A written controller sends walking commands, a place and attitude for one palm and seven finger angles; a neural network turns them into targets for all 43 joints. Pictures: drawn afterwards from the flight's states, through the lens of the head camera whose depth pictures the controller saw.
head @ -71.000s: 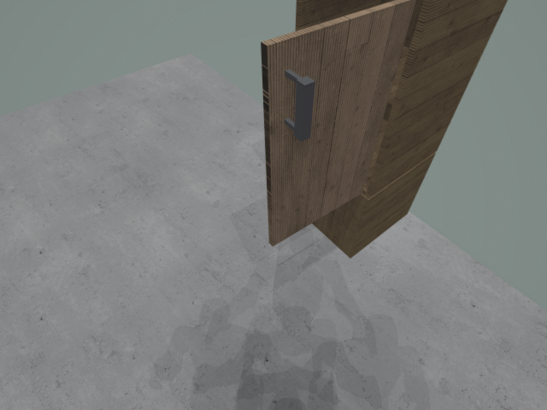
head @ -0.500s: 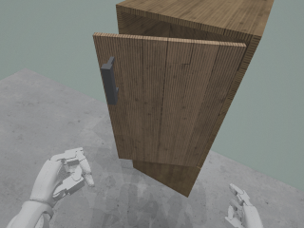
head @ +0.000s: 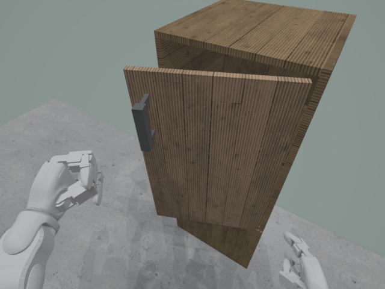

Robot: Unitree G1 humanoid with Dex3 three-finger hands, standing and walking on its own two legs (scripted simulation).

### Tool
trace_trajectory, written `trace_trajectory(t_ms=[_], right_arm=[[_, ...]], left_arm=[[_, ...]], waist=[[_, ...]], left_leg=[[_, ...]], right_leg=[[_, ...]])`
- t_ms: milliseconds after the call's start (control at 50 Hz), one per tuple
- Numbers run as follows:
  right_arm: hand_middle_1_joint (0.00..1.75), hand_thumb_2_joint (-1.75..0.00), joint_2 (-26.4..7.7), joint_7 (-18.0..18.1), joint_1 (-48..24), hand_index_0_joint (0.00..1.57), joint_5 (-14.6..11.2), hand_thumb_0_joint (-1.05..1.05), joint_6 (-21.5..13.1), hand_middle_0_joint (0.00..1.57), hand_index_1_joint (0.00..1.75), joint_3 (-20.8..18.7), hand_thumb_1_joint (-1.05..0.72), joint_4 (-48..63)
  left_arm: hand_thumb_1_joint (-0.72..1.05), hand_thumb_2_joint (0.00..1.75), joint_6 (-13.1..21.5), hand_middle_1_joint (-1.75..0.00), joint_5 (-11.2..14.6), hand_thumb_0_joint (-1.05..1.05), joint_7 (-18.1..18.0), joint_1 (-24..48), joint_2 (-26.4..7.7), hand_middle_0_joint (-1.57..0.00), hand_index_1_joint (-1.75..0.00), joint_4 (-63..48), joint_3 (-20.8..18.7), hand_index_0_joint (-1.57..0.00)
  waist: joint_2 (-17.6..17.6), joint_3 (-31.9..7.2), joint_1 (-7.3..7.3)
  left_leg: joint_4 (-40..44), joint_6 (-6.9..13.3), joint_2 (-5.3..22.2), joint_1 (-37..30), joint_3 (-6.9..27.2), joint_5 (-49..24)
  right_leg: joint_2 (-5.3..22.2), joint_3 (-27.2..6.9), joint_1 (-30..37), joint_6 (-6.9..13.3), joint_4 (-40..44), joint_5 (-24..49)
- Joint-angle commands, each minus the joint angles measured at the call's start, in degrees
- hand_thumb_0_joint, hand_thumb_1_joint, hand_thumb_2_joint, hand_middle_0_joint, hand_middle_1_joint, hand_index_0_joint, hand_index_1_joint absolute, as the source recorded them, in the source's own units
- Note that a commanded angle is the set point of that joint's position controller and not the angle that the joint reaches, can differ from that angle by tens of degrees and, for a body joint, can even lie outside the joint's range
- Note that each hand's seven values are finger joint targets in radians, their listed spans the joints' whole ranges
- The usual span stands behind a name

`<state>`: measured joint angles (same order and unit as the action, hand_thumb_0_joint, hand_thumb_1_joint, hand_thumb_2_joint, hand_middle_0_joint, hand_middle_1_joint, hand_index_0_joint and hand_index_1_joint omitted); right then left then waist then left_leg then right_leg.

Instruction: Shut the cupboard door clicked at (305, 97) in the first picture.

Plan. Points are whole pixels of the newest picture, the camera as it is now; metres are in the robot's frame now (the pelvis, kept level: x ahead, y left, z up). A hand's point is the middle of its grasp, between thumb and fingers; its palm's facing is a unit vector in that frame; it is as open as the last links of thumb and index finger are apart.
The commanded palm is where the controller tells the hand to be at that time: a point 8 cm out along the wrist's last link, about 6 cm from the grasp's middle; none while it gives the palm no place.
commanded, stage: raise the hand and make a fist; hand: left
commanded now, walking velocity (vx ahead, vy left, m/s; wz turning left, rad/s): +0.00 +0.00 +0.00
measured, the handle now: (146, 122) +0.42 +0.16 +0.15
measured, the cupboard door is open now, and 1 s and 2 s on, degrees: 23 23 22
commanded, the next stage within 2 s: bring the fist close to the handle in 0.26 s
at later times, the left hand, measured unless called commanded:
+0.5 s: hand (107, 213) +0.21 +0.17 +0.13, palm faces -0.05 -1.00 -0.08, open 3.1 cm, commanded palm +0.20 +0.22 +0.15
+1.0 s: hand (131, 165) +0.29 +0.15 +0.15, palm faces -0.04 -1.00 -0.06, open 3.1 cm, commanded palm +0.27 +0.19 +0.15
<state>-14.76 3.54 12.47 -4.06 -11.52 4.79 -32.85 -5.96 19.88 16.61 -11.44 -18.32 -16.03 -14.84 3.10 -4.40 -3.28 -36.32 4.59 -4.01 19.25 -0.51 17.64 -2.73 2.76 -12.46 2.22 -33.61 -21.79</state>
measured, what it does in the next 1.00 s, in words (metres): stands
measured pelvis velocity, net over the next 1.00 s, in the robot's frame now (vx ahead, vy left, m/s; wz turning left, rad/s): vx -0.01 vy -0.01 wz -0.02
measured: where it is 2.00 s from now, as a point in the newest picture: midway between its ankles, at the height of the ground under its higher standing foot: outside the picture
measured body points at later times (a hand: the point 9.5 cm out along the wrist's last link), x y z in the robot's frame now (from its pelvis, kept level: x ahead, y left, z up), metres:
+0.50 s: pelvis -0.03 -0.01 +0.00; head -0.06 -0.03 +0.45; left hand +0.20 +0.23 +0.13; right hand +0.16 -0.24 -0.07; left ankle +0.01 +0.06 -0.73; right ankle -0.04 -0.09 -0.73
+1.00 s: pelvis -0.01 -0.01 +0.00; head -0.03 -0.03 +0.45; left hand +0.29 +0.21 +0.16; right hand +0.17 -0.24 -0.07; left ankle +0.01 +0.06 -0.73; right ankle -0.04 -0.09 -0.73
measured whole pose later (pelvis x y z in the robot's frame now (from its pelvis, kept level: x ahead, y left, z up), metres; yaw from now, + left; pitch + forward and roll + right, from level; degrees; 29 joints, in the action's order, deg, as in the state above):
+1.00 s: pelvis -0.01 -0.01 +0.00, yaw -1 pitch -1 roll +0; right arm -14.8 3.2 12.8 -3.7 -9.6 4.3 -34.7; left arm -5.1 14.2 9.3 2.3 -15.8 -2.2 -8.5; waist 2.3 -2.4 -1.0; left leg -33.4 3.8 -3.5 16.6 -1.4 16.0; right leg -3.1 1.8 -11.0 3.0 -32.6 -20.8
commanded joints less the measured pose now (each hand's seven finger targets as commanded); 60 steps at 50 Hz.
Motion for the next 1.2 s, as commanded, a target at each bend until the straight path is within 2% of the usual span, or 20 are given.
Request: trace_trajectory(t_ms=[0, 80, 180, 200, 300, 380, 400, 480, 540, 580, 660, 680, 780, 800, 860, 980, 1060, 1080, 1100, 1180], right_arm=[[0.3, -0.9, -7.2, 0.3, -7.1, 0.2, -0.9, 0.0, -1.5, 0.2, 0.3, -3.8, -0.9, 10.9], [0.3, -0.9, -6.8, 0.8, -8.7, 0.2, 0.2, 0.0, -1.3, 0.2, 0.3, -3.5, -0.9, 11.9], [0.3, -0.9, -6.2, 0.6, -7.4, 0.2, 0.6, 0.0, -2.8, 0.2, 0.3, -3.0, -0.9, 9.9], [0.3, -0.9, -5.8, 0.5, -7.3, 0.2, 0.5, 0.0, -2.9, 0.2, 0.3, -2.8, -0.9, 9.8], [0.3, -0.9, -7.2, 0.9, -7.6, 0.2, -0.6, 0.0, -2.2, 0.2, 0.3, -3.6, -0.9, 9.5], [0.3, -0.9, -8.0, 1.9, -9.1, 0.2, -0.3, 0.0, -2.3, 0.2, 0.3, -3.8, -0.9, 9.9], [0.3, -0.9, -7.3, 2.0, -9.7, 0.2, 0.0, 0.0, -2.5, 0.2, 0.3, -3.5, -0.9, 10.0], [0.3, -0.9, -6.9, 2.2, -8.9, 0.2, 0.3, 0.0, -4.3, 0.2, 0.3, -3.0, -0.9, 7.6], [0.3, -0.9, -6.5, 1.9, -7.8, 0.2, 0.0, 0.0, -4.9, 0.2, 0.3, -2.7, -0.9, 6.6], [0.3, -0.9, -7.6, 1.8, -7.2, 0.2, -0.3, 0.0, -4.5, 0.2, 0.3, -3.4, -0.9, 6.1], [0.3, -0.9, -7.5, 1.5, -7.9, 0.2, -0.9, 0.0, -2.9, 0.2, 0.3, -3.3, -0.9, 7.7], [0.3, -0.9, -8.0, 1.4, -7.8, 0.2, -0.8, 0.0, -2.8, 0.2, 0.3, -3.7, -0.9, 7.6], [0.3, -0.9, -6.9, 0.8, -8.1, 0.2, 0.4, 0.0, -3.4, 0.2, 0.3, -3.4, -0.9, 8.6], [0.3, -0.9, -6.3, 0.7, -8.1, 0.2, 0.7, 0.0, -3.3, 0.2, 0.3, -3.1, -0.9, 8.7], [0.3, -0.9, -6.3, 0.0, -6.8, 0.2, 0.6, 0.0, -2.7, 0.2, 0.3, -3.1, -0.9, 7.7], [0.3, -0.9, -7.5, 0.0, -6.9, 0.2, -0.4, 0.0, 0.1, 0.2, 0.3, -3.8, -0.9, 7.6], [0.3, -0.9, -6.8, 0.5, -7.5, 0.2, -0.2, 0.0, 0.5, 0.2, 0.3, -3.6, -0.9, 8.8], [0.3, -0.9, -7.3, 0.5, -7.2, 0.2, 0.1, 0.0, 0.6, 0.2, 0.3, -3.8, -0.9, 8.4], [0.3, -0.9, -6.6, 0.5, -7.6, 0.2, 0.3, 0.0, 0.6, 0.2, 0.3, -3.4, -0.9, 8.6], [0.3, -0.9, -7.0, 0.1, -6.3, 0.2, 0.5, 0.0, 1.3, 0.2, 0.3, -3.5, -0.9, 6.5]], left_arm=[[0.9, 0.9, -3.1, -1.5, -0.3, 0.0, 1.9, 1.5, -6.1, -1.3, -1.5, -7.1, -0.7, -1.3], [0.9, 0.9, 1.1, -1.5, -0.5, 0.0, -1.9, 8.5, -14.2, -1.3, -1.5, -17.2, -7.7, -1.3], [0.9, 0.9, 8.2, -1.5, -1.1, 0.0, -5.4, 8.3, -11.6, -1.3, -1.5, -17.3, -5.8, -1.3], [0.9, 0.9, 8.0, -1.5, -1.0, 0.0, -5.0, 7.4, -8.3, -1.3, -1.5, -15.4, -3.2, -1.3], [0.9, 0.9, 1.7, -1.5, -1.1, 0.0, -1.1, 2.6, -5.6, -1.3, -1.5, -4.8, 0.8, -1.3], [0.9, 0.9, 1.6, -1.5, -0.8, 0.0, -1.4, 11.6, -12.5, -1.3, -1.5, -9.1, -4.0, -1.3], [0.9, 0.9, 2.7, -1.5, -0.9, 0.0, -2.0, 16.2, -12.2, -1.3, -1.5, -11.0, -4.0, -1.3], [0.9, 0.9, 8.3, -1.5, -1.2, 0.0, -5.0, 22.8, -13.4, -1.3, -1.5, -10.5, -4.7, -1.3], [0.9, 0.9, 8.2, -1.5, -1.8, 0.0, -4.6, 22.8, -8.1, -1.3, -1.5, -3.6, 0.2, -1.3], [0.9, 0.9, 5.7, -1.5, -2.3, 0.0, -3.7, 19.6, -9.8, -1.3, -1.5, 3.4, -0.8, -1.3], [0.9, 0.9, 0.5, -1.5, -2.6, 0.0, -2.1, 22.2, -5.8, -1.3, -1.5, 6.9, 3.1, -1.3], [0.9, 0.9, 0.5, -1.5, -2.9, 0.0, -2.5, 23.3, -8.4, -1.3, -1.5, 6.2, 1.3, -1.3], [0.9, 0.9, 5.3, -1.5, -3.7, 0.0, -6.8, 29.8, -11.5, -1.3, -1.5, -5.7, -1.8, -1.3], [0.9, 0.9, 6.3, -1.5, -3.8, 0.0, -7.4, 29.7, -9.4, -1.3, -1.5, -5.9, -1.0, -1.3], [0.9, 0.9, 6.8, -1.5, -4.6, 0.0, -8.6, 26.8, -7.0, -1.3, -1.5, -1.2, 0.5, -1.3], [0.9, 0.9, 0.2, -1.5, -5.5, 0.0, -6.6, 28.4, -3.8, -1.3, -1.5, 6.9, 5.4, -1.3], [0.9, 0.9, 1.0, -1.5, -5.1, 0.0, -6.8, 36.3, -4.0, -1.3, -1.5, 1.0, 5.4, -1.3], [0.9, 0.9, 2.2, -1.5, -5.3, 0.0, -7.7, 37.0, -7.8, -1.3, -1.5, -0.3, 2.6, -1.3], [0.9, 0.9, 3.3, -1.5, -5.3, 0.0, -8.0, 39.5, -5.1, -1.3, -1.5, -1.6, 4.8, -1.3], [0.9, 0.9, 4.9, -1.5, -6.0, 0.0, -10.2, 40.3, -6.3, -1.3, -1.5, 4.4, 3.5, -1.3]], waist=[[-5.4, -4.1, 0.75], [-3.4, -7.0, 0.26], [4.5, -5.2, 1.21], [4.1, -4.1, 1.57], [-3.5, 2.3, 1.88], [-6.8, -0.2, 2.37], [-4.7, -1.9, 2.29], [1.6, -2.9, 2.91], [4.0, -1.5, 3.15], [-1.1, -0.7, 2.7], [-4.7, -0.5, 2.23], [-5.9, -2.0, 2.09], [-1.9, -10.2, 1.6], [-0.7, -11.3, 1.34], [-0.6, -7.7, 2.03], [-2.9, -2.9, 3.33], [-2.2, -9.7, 3.5], [-3.1, -11.1, 3.27], [-2.3, -12.4, 3.61], [-2.4, -10.2, 3.75]], left_leg=[[4.0, -2.0, 4.3, -7.8, 4.3, -15.3], [4.1, -2.0, 4.3, -9.2, 4.5, -13.7], [5.6, -2.4, 4.7, -11.2, 5.3, -10.6], [6.2, -2.4, 4.6, -10.6, 5.3, -9.3], [5.9, -1.8, 4.4, -5.2, 4.7, -2.1], [4.0, -1.6, 4.5, -5.4, 4.7, -1.9], [4.4, -1.4, 4.2, -6.3, 4.6, -2.3], [6.2, -1.7, 4.5, -9.8, 5.6, -1.8], [7.8, -2.0, 4.3, -10.4, 6.1, -1.1], [6.6, -1.8, 4.4, -8.2, 5.7, -2.2], [7.0, -1.6, 4.0, -7.3, 5.0, -3.2], [6.4, -1.5, 4.2, -7.5, 4.9, -4.5], [6.5, -1.6, 4.4, -13.8, 4.6, -11.9], [6.8, -1.5, 4.2, -14.3, 4.3, -13.5], [6.8, -2.1, 4.5, -13.8, 4.2, -14.9], [6.4, -1.7, 4.3, -11.8, 4.0, -12.0], [6.0, -1.5, 4.0, -15.5, 4.2, -15.5], [5.6, -1.5, 4.3, -16.1, 4.2, -16.9], [5.8, -1.4, 4.1, -17.0, 4.0, -18.4], [5.7, -1.9, 4.6, -17.1, 4.3, -18.8]], right_leg=[[2.7, -2.2, -4.5, -1.9, 4.9, 21.8], [2.6, -3.2, -3.6, -1.3, 5.5, 17.9], [1.7, -2.1, -6.0, -0.3, 5.9, 12.2], [1.7, -1.4, -6.0, -0.4, 5.9, 11.1], [3.2, -5.2, -7.5, -2.1, 10.2, 3.2], [4.3, -8.5, -7.1, -2.9, 11.9, -1.2], [4.1, -7.8, -6.7, -2.4, 11.7, -2.2], [2.7, -4.5, -7.4, -1.0, 9.3, 1.4], [2.2, -2.7, -7.8, -0.9, 8.2, 3.7], [3.0, -5.1, -7.0, -1.4, 9.5, 4.5], [3.0, -4.4, -6.8, -2.1, 9.3, 5.4], [3.3, -5.3, -5.8, -2.2, 9.3, 6.3], [2.3, -2.7, -3.5, -1.0, 6.3, 14.3], [2.1, -2.4, -2.7, -0.9, 5.8, 15.8], [1.8, -1.4, -4.1, -0.8, 5.2, 17.5], [2.2, -2.5, -5.7, -1.5, 7.2, 17.0], [2.0, -2.1, -4.2, -1.2, 6.1, 19.7], [2.1, -2.5, -3.0, -1.1, 6.1, 20.8], [2.1, -2.1, -2.6, -1.0, 5.5, 21.7], [1.9, -2.0, -4.1, -0.8, 5.6, 21.0]])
